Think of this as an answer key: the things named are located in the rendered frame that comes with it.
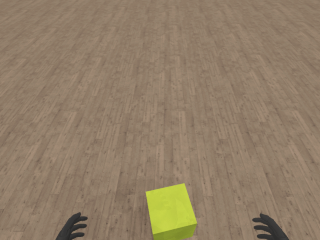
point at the carton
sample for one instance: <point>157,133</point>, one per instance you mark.
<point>171,213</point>

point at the right robot hand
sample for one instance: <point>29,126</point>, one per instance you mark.
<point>272,228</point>

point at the left robot hand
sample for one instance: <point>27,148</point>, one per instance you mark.
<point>69,227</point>

